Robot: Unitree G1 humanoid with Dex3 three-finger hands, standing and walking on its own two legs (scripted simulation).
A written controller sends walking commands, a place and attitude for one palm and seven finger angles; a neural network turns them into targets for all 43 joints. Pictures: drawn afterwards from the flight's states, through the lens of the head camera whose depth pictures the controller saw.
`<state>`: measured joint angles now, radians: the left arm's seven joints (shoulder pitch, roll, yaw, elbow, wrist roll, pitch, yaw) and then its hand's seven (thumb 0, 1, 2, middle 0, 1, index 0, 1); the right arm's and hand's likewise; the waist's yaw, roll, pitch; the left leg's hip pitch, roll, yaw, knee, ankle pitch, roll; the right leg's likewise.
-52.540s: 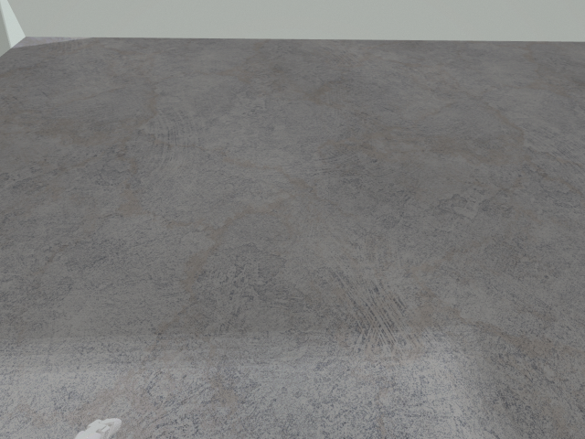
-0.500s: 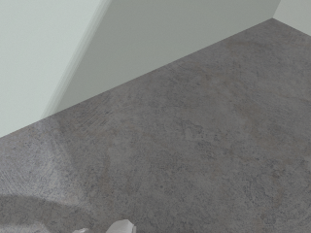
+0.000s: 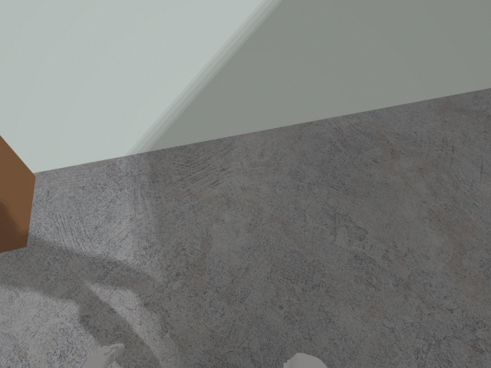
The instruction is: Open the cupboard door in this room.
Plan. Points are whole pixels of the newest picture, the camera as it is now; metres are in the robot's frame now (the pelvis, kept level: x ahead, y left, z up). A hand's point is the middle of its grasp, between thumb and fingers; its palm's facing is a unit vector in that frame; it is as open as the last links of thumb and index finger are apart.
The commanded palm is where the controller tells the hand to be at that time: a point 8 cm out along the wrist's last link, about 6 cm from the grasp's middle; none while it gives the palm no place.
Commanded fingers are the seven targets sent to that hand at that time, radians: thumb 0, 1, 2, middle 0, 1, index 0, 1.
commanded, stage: turn to face it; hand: left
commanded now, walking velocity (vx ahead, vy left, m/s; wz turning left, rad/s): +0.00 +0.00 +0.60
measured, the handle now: out of the picture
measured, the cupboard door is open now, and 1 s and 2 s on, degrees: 41 41 41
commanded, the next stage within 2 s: take the last steps up to it in 1.46 s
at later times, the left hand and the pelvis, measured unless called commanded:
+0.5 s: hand out of the picture -0.01 +0.16 -0.16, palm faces +0.36 -0.90 -0.26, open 7.3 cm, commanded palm none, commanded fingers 0.00 0.90 0.90 -0.20 -0.30 -0.20 -0.30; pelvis +0.00 -0.04 +0.00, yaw +21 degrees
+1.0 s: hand out of the picture -0.02 +0.22 -0.16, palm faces +0.57 -0.79 -0.23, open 7.3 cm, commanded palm none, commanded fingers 0.00 0.90 0.90 -0.20 -0.30 -0.20 -0.30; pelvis +0.00 -0.01 +0.00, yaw +35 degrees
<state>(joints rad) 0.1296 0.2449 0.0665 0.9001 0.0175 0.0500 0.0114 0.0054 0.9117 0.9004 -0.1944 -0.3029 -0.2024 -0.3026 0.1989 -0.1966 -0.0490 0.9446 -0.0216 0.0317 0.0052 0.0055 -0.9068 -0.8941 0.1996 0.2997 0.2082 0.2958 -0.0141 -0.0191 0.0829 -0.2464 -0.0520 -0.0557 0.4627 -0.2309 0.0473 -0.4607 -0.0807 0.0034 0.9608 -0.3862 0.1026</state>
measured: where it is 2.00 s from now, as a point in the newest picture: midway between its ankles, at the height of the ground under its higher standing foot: outside the picture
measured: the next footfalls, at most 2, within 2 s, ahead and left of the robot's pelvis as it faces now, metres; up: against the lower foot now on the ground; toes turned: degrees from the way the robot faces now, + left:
right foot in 0.14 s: +0.04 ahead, -0.14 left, +0.00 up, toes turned +4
left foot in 0.60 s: +0.00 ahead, +0.10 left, +0.00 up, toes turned +30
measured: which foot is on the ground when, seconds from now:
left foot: down 0.00-0.14, up 0.16-0.58, down 0.60-1.00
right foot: up 0.00-0.12, down 0.14-0.60, up 0.62-1.00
